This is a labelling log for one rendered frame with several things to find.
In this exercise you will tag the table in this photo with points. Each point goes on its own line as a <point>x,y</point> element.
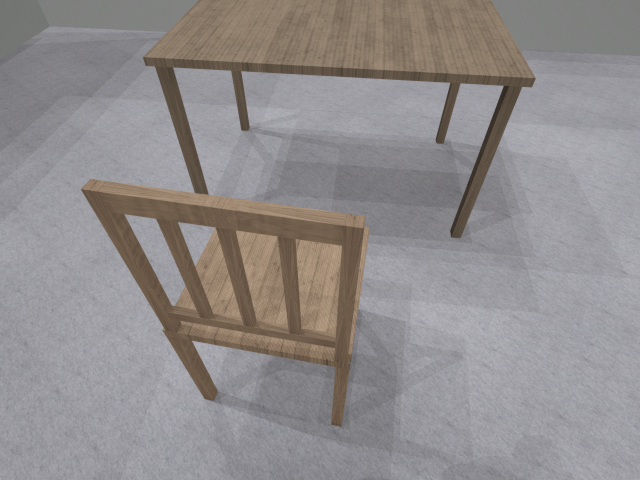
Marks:
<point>450,41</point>

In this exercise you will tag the chair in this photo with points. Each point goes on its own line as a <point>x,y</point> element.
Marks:
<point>273,279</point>

